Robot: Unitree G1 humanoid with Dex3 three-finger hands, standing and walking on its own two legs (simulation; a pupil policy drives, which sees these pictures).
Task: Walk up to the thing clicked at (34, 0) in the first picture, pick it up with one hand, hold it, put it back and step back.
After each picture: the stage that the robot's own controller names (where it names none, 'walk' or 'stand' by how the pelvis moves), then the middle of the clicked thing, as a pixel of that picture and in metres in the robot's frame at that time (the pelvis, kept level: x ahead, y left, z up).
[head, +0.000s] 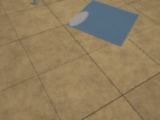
stand; (35, 0) +2.22 +0.63 -0.72
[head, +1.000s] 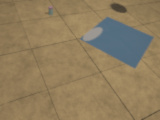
walk; (50, 10) +2.14 +0.30 -0.70
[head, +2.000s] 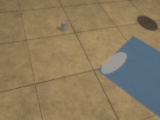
walk; (63, 26) +1.55 +0.10 -0.72
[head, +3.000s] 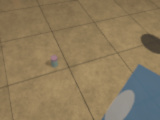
walk; (54, 61) +1.01 +0.18 -0.72
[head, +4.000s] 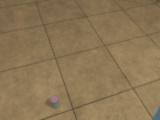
walk; (55, 102) +0.59 +0.18 -0.71
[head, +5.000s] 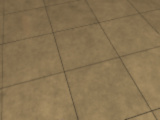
stand; out of the picture +0.37 +0.17 -0.71
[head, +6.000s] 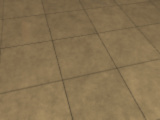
stand; out of the picture +0.35 +0.12 -0.72
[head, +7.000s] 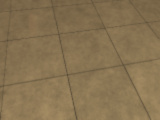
stand; out of the picture +0.35 +0.12 -0.72
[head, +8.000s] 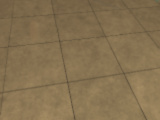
stand; out of the picture +0.33 +0.10 -0.72
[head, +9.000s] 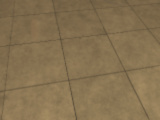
stand; out of the picture +0.33 +0.11 -0.72
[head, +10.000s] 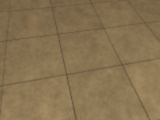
stand; out of the picture +0.36 +0.12 -0.72
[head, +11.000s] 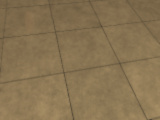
stand; out of the picture +0.36 +0.13 -0.72
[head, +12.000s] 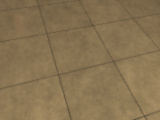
stand; out of the picture +0.33 +0.13 -0.72
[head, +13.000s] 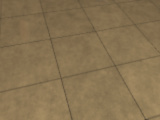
stand; out of the picture +0.37 +0.14 -0.72
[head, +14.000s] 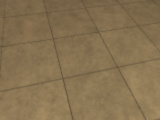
stand; out of the picture +0.36 +0.13 -0.73
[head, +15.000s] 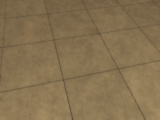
stand; out of the picture +0.36 +0.13 -0.73
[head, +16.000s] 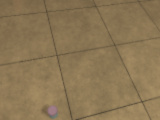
go down; (52, 112) +0.39 +0.13 -0.67
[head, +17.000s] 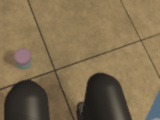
go down; (23, 59) +0.45 +0.16 -0.29
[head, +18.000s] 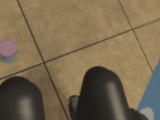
close in; (8, 52) +0.45 +0.17 -0.27
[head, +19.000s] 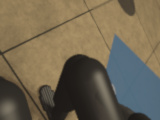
close; out of the picture +0.44 +0.20 -0.23
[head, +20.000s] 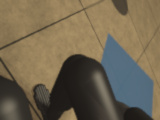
lift; out of the picture +0.43 +0.20 -0.24
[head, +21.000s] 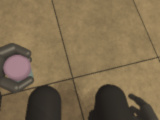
lift; (20, 72) +0.34 +0.19 -0.06
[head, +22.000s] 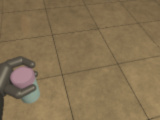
hold; (26, 85) +0.32 +0.17 +0.04
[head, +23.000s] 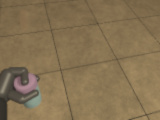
hold; (29, 91) +0.31 +0.17 +0.00
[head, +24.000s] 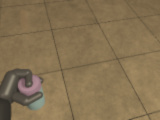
hold; (32, 93) +0.31 +0.16 +0.00
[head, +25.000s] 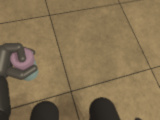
crouch; (25, 65) +0.39 +0.17 -0.07
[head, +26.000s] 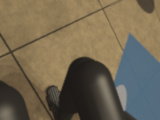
lower; out of the picture +0.45 +0.22 -0.22
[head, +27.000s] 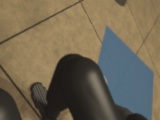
lower; out of the picture +0.46 +0.24 -0.24
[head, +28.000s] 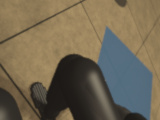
lower; out of the picture +0.46 +0.24 -0.25
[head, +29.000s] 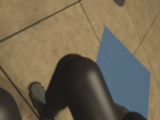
lower; out of the picture +0.46 +0.23 -0.25
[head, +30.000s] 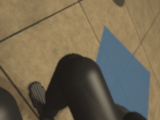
lower; out of the picture +0.46 +0.23 -0.25
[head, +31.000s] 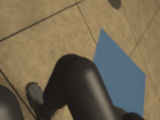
open; out of the picture +0.45 +0.20 -0.26
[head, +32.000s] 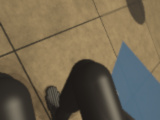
stand; out of the picture +0.45 +0.19 -0.26
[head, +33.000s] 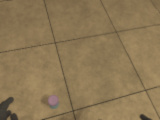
stand; (53, 102) +0.41 +0.11 -0.58
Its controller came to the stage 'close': yes
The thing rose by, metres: 0.72
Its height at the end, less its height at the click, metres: +0.00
